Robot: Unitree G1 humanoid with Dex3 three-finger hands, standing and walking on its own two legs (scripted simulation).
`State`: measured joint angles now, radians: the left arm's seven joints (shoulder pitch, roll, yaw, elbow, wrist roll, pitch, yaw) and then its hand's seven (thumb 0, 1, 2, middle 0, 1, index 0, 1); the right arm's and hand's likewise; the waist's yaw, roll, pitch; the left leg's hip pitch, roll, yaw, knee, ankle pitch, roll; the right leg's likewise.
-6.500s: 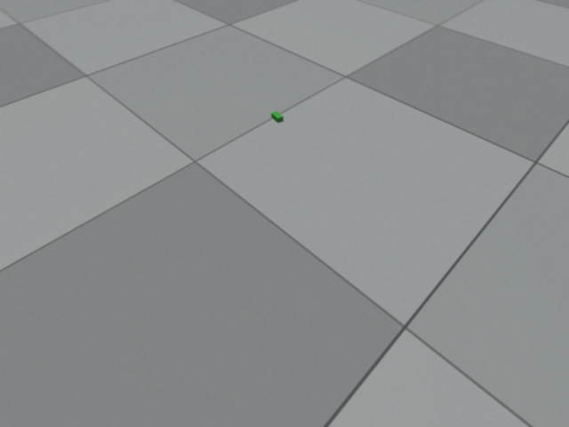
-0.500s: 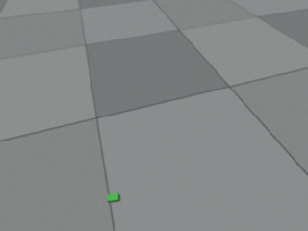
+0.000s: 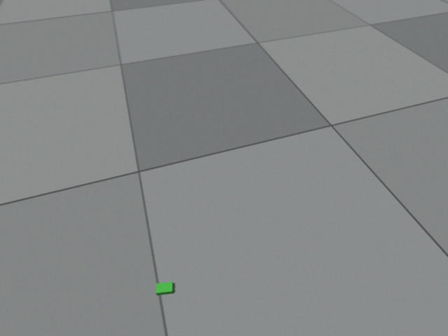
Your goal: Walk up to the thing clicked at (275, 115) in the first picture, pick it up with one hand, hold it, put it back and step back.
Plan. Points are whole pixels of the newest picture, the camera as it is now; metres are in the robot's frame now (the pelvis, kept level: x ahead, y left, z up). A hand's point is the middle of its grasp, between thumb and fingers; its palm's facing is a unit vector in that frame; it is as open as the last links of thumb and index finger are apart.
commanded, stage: stand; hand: left
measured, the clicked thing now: (164, 288) +0.45 +0.27 -0.77
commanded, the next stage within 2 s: none
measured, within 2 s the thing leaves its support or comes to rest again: neither
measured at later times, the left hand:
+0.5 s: hand out of the picture +0.06 +0.24 -0.15, palm faces +0.01 -0.94 -0.34, open 7.4 cm
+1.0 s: hand out of the picture +0.05 +0.23 -0.15, palm faces +0.02 -0.94 -0.34, open 7.4 cm
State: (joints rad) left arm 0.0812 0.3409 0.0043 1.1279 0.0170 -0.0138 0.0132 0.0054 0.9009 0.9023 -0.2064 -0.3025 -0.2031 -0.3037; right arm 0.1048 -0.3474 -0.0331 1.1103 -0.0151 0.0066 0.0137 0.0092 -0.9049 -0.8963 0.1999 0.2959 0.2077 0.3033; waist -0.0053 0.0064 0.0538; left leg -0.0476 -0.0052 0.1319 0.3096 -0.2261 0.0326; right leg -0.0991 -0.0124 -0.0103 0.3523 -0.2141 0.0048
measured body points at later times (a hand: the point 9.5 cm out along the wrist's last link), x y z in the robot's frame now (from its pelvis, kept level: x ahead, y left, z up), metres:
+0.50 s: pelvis -0.01 -0.01 +0.00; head -0.01 -0.01 +0.45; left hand +0.06 +0.29 -0.13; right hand +0.08 -0.30 -0.13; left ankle -0.03 +0.09 -0.75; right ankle -0.01 -0.12 -0.75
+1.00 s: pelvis -0.01 -0.02 +0.00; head +0.00 -0.02 +0.45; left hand +0.05 +0.28 -0.13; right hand +0.08 -0.31 -0.13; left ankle -0.03 +0.09 -0.75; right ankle -0.01 -0.12 -0.75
